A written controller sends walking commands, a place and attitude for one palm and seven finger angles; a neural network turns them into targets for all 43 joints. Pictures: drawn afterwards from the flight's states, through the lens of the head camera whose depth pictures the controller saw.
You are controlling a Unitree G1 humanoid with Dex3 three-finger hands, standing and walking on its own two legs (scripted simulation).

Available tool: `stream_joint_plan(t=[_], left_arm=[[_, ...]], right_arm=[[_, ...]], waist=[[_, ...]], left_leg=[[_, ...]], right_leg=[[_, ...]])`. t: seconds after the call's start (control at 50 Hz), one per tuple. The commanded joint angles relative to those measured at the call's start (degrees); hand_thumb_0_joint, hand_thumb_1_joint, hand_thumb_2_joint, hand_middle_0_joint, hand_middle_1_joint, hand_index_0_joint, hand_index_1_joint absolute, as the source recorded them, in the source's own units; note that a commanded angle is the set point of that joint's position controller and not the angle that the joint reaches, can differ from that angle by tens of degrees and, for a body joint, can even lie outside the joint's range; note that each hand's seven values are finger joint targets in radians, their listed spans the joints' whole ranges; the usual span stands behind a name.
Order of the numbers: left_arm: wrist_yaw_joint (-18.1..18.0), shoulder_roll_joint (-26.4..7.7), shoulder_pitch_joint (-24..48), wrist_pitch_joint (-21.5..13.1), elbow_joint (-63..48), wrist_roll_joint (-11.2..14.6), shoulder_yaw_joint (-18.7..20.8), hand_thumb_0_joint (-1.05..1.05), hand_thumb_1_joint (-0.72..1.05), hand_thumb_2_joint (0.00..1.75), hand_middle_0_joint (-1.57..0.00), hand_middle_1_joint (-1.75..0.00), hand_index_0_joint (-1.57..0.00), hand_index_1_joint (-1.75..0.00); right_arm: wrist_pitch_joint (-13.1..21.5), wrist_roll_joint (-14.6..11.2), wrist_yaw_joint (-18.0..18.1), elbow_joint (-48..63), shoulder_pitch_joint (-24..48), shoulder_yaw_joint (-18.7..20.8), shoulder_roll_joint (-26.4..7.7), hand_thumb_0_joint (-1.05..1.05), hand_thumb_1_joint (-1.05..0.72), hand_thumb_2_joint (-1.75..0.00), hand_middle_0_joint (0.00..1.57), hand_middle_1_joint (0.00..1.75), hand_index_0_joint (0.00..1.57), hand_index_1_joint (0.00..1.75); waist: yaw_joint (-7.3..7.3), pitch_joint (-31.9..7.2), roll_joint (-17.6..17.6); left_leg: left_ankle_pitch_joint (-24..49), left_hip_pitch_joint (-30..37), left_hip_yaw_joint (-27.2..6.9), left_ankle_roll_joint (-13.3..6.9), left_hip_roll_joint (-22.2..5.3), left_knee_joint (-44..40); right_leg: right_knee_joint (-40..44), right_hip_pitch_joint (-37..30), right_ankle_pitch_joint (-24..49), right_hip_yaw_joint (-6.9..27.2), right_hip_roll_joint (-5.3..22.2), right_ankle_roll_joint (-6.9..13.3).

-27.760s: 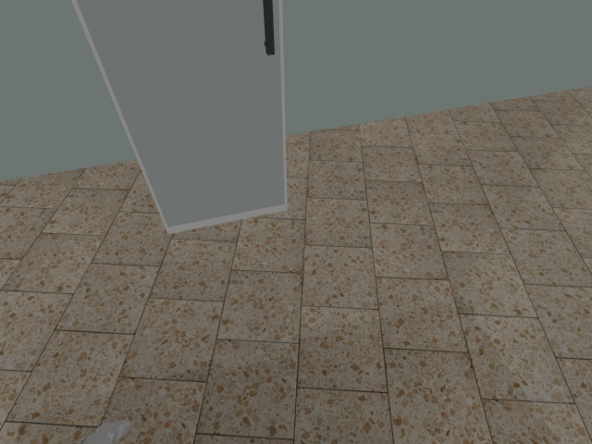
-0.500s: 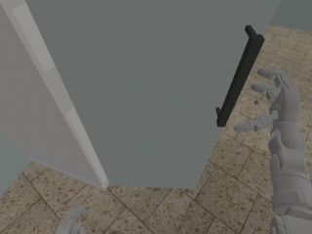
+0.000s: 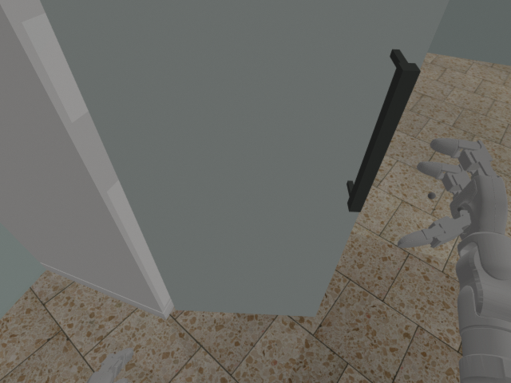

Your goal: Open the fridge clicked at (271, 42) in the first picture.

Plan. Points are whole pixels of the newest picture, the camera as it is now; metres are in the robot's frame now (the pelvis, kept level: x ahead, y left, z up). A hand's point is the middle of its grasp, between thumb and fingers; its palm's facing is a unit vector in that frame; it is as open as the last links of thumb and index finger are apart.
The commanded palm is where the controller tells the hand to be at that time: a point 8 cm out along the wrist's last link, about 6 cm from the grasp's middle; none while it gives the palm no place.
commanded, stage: slip the hand off the handle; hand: right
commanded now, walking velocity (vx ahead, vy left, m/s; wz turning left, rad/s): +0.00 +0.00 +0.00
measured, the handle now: (372, 142) +0.45 -0.16 +0.17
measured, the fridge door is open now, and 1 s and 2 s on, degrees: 72 72 72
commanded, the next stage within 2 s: draw the hand back to the body in 0.44 s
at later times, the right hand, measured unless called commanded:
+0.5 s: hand (453, 247) +0.27 -0.23 +0.15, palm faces +0.20 +0.98 -0.09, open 14.7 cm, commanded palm +0.25 -0.27 +0.16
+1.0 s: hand (481, 282) +0.23 -0.24 +0.15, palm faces +0.13 +0.99 +0.00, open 14.7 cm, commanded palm +0.19 -0.28 +0.17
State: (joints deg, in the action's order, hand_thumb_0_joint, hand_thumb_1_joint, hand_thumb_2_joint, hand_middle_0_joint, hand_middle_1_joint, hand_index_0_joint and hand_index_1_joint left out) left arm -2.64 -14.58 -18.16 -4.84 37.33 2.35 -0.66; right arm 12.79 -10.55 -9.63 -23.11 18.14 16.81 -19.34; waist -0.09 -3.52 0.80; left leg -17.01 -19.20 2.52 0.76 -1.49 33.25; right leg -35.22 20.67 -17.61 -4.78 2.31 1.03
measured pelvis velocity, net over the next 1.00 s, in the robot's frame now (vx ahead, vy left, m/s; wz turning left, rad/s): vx -0.01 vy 0.01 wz -0.04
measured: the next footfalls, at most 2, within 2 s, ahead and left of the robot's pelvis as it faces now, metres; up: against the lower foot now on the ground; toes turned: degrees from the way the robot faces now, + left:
none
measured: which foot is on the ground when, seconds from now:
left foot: down 0.00-1.00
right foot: down 0.00-1.00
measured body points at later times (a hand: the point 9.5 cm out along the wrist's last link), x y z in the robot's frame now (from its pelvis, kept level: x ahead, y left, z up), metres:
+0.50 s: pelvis -0.02 +0.01 +0.00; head -0.03 +0.02 +0.45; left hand +0.17 +0.23 -0.07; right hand +0.26 -0.28 +0.16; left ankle +0.00 +0.13 -0.73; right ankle +0.01 -0.10 -0.73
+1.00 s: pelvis -0.01 +0.01 +0.01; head -0.05 +0.02 +0.45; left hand +0.20 +0.23 -0.05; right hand +0.21 -0.29 +0.15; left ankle +0.00 +0.13 -0.73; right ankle +0.01 -0.10 -0.73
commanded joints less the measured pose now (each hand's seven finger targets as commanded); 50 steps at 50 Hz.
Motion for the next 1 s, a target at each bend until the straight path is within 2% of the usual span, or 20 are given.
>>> stream_joint_plan(t=[0.0,0.04,0.12,0.16,0.2,0.26,0.32,0.38,0.44,0.46,0.54,0.56,0.58,0.6,0.66,0.72,0.78,0.84,0.9,0.98], left_arm=[[-1.11,-8.09,6.58,-3.57,-9.31,0.43,2.34,0.00,0.90,0.90,-0.20,-0.30,-0.20,-0.30],[-1.43,-7.84,7.32,-3.92,-9.51,0.18,2.16,0.00,0.90,0.90,-0.20,-0.30,-0.20,-0.30],[-1.79,-7.35,8.05,-4.90,-9.39,0.06,1.78,0.00,0.90,0.90,-0.20,-0.30,-0.20,-0.30],[-1.80,-7.11,8.72,-5.68,-9.72,0.10,1.71,0.00,0.90,0.90,-0.20,-0.30,-0.20,-0.30],[-1.96,-6.98,9.23,-6.23,-9.61,0.31,1.28,0.00,0.90,0.90,-0.20,-0.30,-0.20,-0.30],[-2.28,-7.27,9.49,-6.26,-9.38,0.48,1.19,0.00,0.90,0.90,-0.20,-0.30,-0.20,-0.30],[-2.46,-7.06,10.71,-6.22,-10.02,0.56,1.01,0.00,0.90,0.90,-0.20,-0.30,-0.20,-0.30],[-2.39,-6.51,11.84,-6.80,-10.87,0.35,0.45,0.00,0.90,0.90,-0.20,-0.30,-0.20,-0.30],[-2.52,-6.56,12.08,-7.36,-10.54,0.04,0.36,0.00,0.90,0.90,-0.20,-0.30,-0.20,-0.30],[-2.61,-6.35,12.26,-7.65,-10.37,0.02,0.05,0.00,0.90,0.90,-0.20,-0.30,-0.20,-0.30],[-3.43,-6.80,11.76,-8.35,-8.66,-0.01,0.19,0.00,0.90,0.90,-0.20,-0.30,-0.20,-0.30],[-4.26,-7.87,12.79,-8.54,-9.04,1.41,-0.18,0.00,0.90,0.90,-0.20,-0.30,-0.20,-0.30],[-4.98,-7.61,13.55,-8.79,-10.14,1.92,-0.48,0.00,0.90,0.90,-0.20,-0.30,-0.20,-0.30],[-5.58,-7.67,13.95,-8.74,-10.49,1.77,-0.45,0.00,0.90,0.90,-0.20,-0.30,-0.20,-0.30],[-5.43,-7.06,14.54,-8.95,-11.82,2.01,-1.12,0.00,0.90,0.90,-0.20,-0.30,-0.20,-0.30],[-4.07,-6.65,14.37,-9.91,-12.91,1.61,-0.94,0.00,0.90,0.90,-0.20,-0.30,-0.20,-0.30],[-3.06,-6.80,13.01,-10.02,-12.66,1.71,-0.56,0.00,0.90,0.90,-0.20,-0.30,-0.20,-0.30],[-2.67,-7.39,12.78,-9.74,-12.81,1.94,-0.16,0.00,0.90,0.90,-0.20,-0.30,-0.20,-0.30],[-2.93,-7.20,13.15,-9.55,-13.67,1.95,-0.21,0.00,0.90,0.90,-0.20,-0.30,-0.20,-0.30],[-3.79,-6.67,13.70,-10.39,-13.35,1.55,-0.74,0.00,0.90,0.90,-0.20,-0.30,-0.20,-0.30]], right_arm=[[1.91,-0.81,1.47,16.37,19.51,4.31,-12.90,0.00,0.55,-0.20,0.25,1.15,0.25,1.15],[2.22,-0.15,2.31,19.27,19.27,4.91,-13.90,0.00,0.55,-0.20,0.25,1.15,0.25,1.15],[3.03,-0.27,1.84,22.49,17.92,2.66,-11.79,0.00,0.55,-0.20,0.25,1.15,0.25,1.15],[3.16,-0.67,1.09,24.21,15.13,1.16,-9.87,0.00,0.55,-0.20,0.25,1.15,0.25,1.15],[2.04,-1.28,0.33,23.36,13.30,-0.69,-7.85,0.00,0.55,-0.20,0.25,1.15,0.25,1.15],[-0.30,-2.32,-0.20,20.82,8.78,2.13,-9.64,0.00,0.55,-0.20,0.25,1.15,0.25,1.15],[-1.91,-2.83,-0.22,22.91,6.30,3.94,-10.73,0.00,0.55,-0.20,0.25,1.15,0.25,1.15],[-1.65,-3.04,0.00,27.40,5.58,3.30,-9.91,0.00,0.55,-0.20,0.25,1.15,0.25,1.15],[-0.01,-2.55,0.57,30.75,6.72,4.64,-11.99,0.00,0.55,-0.20,0.25,1.15,0.25,1.15],[0.39,-2.37,0.48,30.92,8.78,2.44,-10.14,0.00,0.55,-0.20,0.25,1.15,0.25,1.15],[0.74,-2.45,-0.18,27.29,11.83,2.62,-11.43,0.00,0.55,-0.20,0.25,1.15,0.25,1.15],[-6.88,-7.05,-4.70,20.67,7.94,2.05,-11.27,0.00,0.55,-0.20,0.25,1.15,0.25,1.15],[-10.52,-8.27,-7.16,25.90,10.91,3.61,-13.73,0.00,0.55,-0.20,0.25,1.15,0.25,1.15],[-13.37,-8.72,-8.41,26.30,10.23,6.87,-16.95,0.00,0.55,-0.20,0.25,1.15,0.25,1.15],[-19.63,-9.40,-11.06,27.99,6.87,8.70,-17.89,0.00,0.55,-0.20,0.25,1.15,0.25,1.15],[-18.67,-11.11,-10.23,31.35,-0.17,11.46,-16.73,0.00,0.55,-0.20,0.25,1.15,0.25,1.15],[-18.07,-12.02,-9.81,31.06,-5.75,10.58,-13.13,0.00,0.55,-0.20,0.25,1.15,0.25,1.15],[-19.67,-11.31,-9.98,32.40,-9.08,9.81,-12.36,0.00,0.55,-0.20,0.25,1.15,0.25,1.15],[-21.29,-10.11,-9.68,38.21,-8.43,8.40,-12.20,0.00,0.55,-0.20,0.25,1.15,0.25,1.15],[-19.20,-9.42,-7.96,46.35,-3.93,8.61,-13.65,0.00,0.48,-0.24,0.25,1.11,0.25,1.11]], waist=[[1.06,-10.92,0.95],[1.31,-11.76,2.87],[0.61,-12.23,3.55],[1.19,-13.49,4.13],[0.95,-11.08,4.67],[1.65,-8.40,0.01],[2.50,-7.67,-0.76],[2.80,-7.66,1.28],[2.28,-7.79,2.11],[1.42,-6.70,2.56],[0.41,-5.65,1.78],[1.30,-9.52,2.82],[2.04,-11.05,3.97],[3.01,-12.80,4.06],[3.88,-12.20,2.95],[4.89,-10.64,0.39],[4.22,-7.19,-2.54],[3.92,-4.23,-1.13],[3.62,-4.73,2.38],[2.86,-5.55,5.07]], left_leg=[[10.47,2.13,0.04,-2.16,2.59,-3.76],[9.68,2.52,-0.34,-2.24,2.45,-3.89],[8.75,2.16,-0.20,-2.25,2.65,-4.07],[9.09,2.69,0.01,-2.38,2.66,-3.65],[7.37,1.25,0.26,-2.31,2.61,-4.09],[5.57,2.36,0.00,-1.95,2.25,-5.52],[4.74,3.30,-0.25,-1.88,1.99,-6.14],[4.46,3.47,-0.47,-1.86,1.82,-6.20],[4.27,3.32,-0.85,-1.81,1.94,-6.28],[3.53,2.38,-0.75,-1.75,1.97,-6.33],[-0.20,1.18,-1.72,-1.49,1.61,-7.48],[1.20,6.11,-2.38,-1.90,1.05,-8.44],[3.90,8.53,-2.24,-1.87,0.62,-8.93],[5.92,10.52,-2.62,-1.79,0.38,-8.82],[11.88,11.61,-1.78,-1.62,0.25,-8.18],[15.69,11.70,-1.20,-1.70,0.73,-7.71],[16.43,8.92,-0.38,-1.23,1.25,-7.56],[13.83,7.11,-0.27,-1.14,1.27,-8.06],[11.43,6.55,-0.11,-1.26,1.53,-8.46],[8.01,6.82,0.08,-1.51,2.08,-9.51]], right_leg=[[6.10,-6.95,10.87,4.57,-1.03,0.09],[6.01,-7.61,10.41,4.42,-1.21,0.26],[5.79,-8.99,9.75,4.61,-1.10,0.16],[5.90,-9.97,10.25,4.97,-1.15,-0.07],[6.35,-9.56,7.73,5.38,-1.18,-0.24],[6.87,-6.76,5.01,4.99,-1.45,0.07],[7.12,-6.28,4.47,4.65,-1.60,0.22],[7.24,-6.78,4.51,4.53,-1.80,0.15],[6.80,-7.27,4.79,4.55,-1.77,0.31],[6.75,-7.35,4.08,4.60,-1.89,0.28],[6.36,-6.32,0.72,4.74,-2.05,0.41],[7.89,-7.61,0.04,4.70,-1.91,0.65],[8.36,-8.61,2.30,4.85,-2.09,0.79],[7.88,-8.70,4.40,4.53,-2.37,0.80],[8.07,-9.07,9.62,4.82,-2.33,0.92],[7.61,-9.92,13.30,4.88,-2.05,0.53],[7.70,-9.72,13.10,4.33,-1.84,0.36],[8.07,-9.38,11.39,4.01,-1.70,0.44],[8.55,-10.66,10.37,4.12,-1.90,0.60],[9.26,-12.89,8.85,5.00,-1.99,0.58]])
